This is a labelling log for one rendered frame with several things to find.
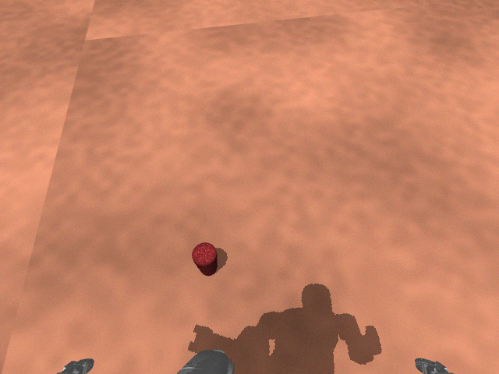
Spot left robot hand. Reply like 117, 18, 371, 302
57, 358, 94, 374

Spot right robot hand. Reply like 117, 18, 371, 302
415, 358, 454, 374

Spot cup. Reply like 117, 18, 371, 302
192, 242, 218, 276

